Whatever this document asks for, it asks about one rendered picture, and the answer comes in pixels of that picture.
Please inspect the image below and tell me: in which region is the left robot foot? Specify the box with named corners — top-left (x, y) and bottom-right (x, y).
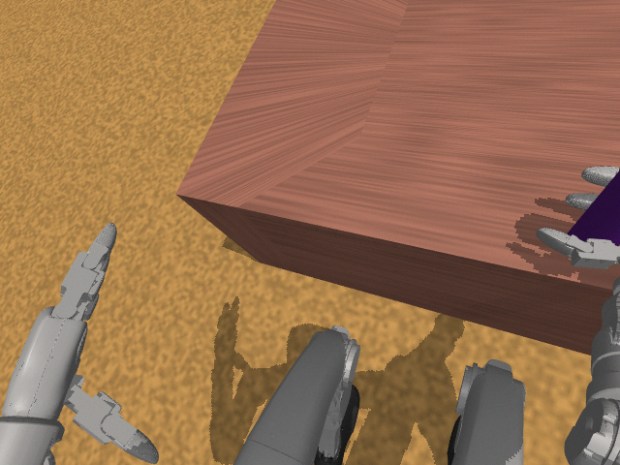
top-left (314, 385), bottom-right (359, 465)

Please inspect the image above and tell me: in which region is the bottle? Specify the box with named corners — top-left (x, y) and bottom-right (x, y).
top-left (567, 171), bottom-right (620, 246)

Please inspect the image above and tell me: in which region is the left robot hand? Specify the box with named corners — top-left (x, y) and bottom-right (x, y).
top-left (2, 222), bottom-right (159, 464)

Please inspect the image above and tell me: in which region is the left robot arm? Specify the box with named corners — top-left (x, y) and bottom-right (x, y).
top-left (0, 417), bottom-right (65, 465)

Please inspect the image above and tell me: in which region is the right robot hand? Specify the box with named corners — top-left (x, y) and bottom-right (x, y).
top-left (536, 167), bottom-right (620, 269)

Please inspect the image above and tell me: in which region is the right robot arm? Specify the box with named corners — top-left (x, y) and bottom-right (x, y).
top-left (564, 276), bottom-right (620, 465)

